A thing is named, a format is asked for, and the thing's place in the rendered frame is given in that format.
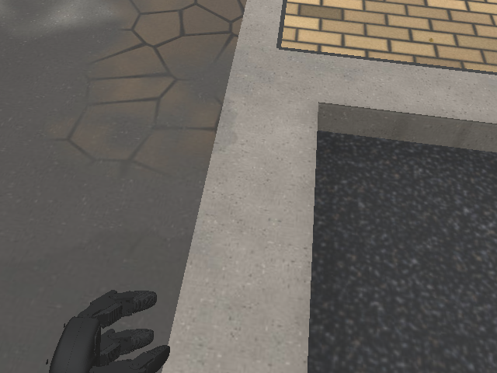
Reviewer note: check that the robot left hand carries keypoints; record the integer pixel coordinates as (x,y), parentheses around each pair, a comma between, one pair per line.
(82,348)

